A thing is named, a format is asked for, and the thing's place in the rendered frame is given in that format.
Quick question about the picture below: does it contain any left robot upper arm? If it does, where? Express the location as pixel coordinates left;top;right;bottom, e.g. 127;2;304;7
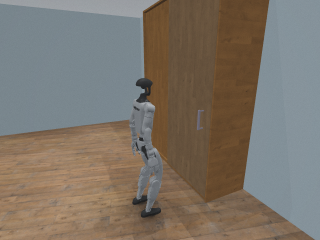
129;99;137;125

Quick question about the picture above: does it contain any robot left hand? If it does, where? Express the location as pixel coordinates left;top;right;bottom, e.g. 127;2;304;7
131;141;141;156

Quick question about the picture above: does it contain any robot right forearm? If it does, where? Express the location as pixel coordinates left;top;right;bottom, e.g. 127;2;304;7
143;128;155;158

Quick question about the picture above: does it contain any right robot thigh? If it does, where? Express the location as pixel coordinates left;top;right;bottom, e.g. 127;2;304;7
144;147;163;186

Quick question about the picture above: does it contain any robot left shin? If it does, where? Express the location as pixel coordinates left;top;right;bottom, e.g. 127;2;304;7
136;166;150;200

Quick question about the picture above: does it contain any robot left forearm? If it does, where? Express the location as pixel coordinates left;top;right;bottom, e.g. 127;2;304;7
129;123;138;142

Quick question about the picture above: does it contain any right robot upper arm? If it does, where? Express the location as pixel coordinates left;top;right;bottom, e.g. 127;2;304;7
141;102;156;134

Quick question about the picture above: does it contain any robot right hand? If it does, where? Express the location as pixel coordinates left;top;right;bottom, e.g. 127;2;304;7
148;156;159;175

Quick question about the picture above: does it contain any wardrobe door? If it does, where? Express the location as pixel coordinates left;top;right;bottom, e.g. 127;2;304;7
167;0;220;198
146;0;169;159

